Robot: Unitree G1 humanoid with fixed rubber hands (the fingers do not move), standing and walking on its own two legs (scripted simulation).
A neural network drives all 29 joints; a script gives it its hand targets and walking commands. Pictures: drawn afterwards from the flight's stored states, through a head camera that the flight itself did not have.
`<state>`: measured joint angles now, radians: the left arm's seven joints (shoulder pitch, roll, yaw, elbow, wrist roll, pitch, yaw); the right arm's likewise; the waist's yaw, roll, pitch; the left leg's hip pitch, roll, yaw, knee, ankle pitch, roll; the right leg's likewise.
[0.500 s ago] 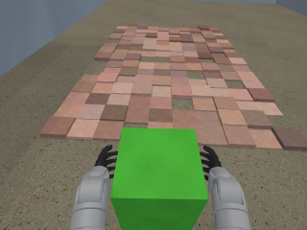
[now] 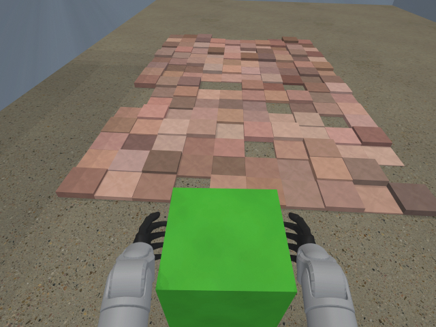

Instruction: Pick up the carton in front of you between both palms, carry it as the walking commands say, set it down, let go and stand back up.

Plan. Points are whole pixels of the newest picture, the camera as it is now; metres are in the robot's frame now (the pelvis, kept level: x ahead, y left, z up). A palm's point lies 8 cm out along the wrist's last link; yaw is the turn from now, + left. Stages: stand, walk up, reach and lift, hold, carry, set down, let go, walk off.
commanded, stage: hold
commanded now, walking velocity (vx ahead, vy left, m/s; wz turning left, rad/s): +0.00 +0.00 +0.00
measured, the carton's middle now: (223, 264) +0.30 +0.00 -0.03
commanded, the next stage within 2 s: carry in 0.28 s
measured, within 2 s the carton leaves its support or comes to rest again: neither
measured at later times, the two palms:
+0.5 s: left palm (155, 232) +0.31 +0.13 +0.06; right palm (314, 238) +0.30 -0.17 +0.06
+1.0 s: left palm (182, 153) +0.52 +0.10 +0.08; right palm (306, 161) +0.50 -0.20 +0.08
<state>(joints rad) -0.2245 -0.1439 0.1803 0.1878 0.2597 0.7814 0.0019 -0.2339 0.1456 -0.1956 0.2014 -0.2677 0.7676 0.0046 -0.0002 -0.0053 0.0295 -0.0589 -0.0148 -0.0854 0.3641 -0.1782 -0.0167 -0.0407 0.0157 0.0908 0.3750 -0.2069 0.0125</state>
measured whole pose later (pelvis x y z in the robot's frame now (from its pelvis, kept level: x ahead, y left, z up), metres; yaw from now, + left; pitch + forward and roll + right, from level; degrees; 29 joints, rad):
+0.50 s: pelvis +0.02 -0.01 -0.01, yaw -2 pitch +1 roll +0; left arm -0.20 -0.13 0.14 0.02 0.16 0.89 0.04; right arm -0.19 0.13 -0.14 0.00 -0.19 0.89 -0.05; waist 0.02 0.03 -0.13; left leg -0.28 0.03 -0.05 0.57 -0.35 -0.01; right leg -0.25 0.01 0.00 0.50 -0.27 -0.01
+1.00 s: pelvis +0.25 -0.03 +0.00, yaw -3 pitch +5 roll +0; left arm -0.16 -0.13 0.12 -0.36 0.09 1.25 0.09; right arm -0.18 0.14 -0.10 -0.35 -0.10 1.25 -0.11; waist -0.02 0.02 -0.11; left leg -0.04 0.05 0.18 0.29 -0.33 -0.02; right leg -0.56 -0.08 -0.16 0.60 -0.18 0.00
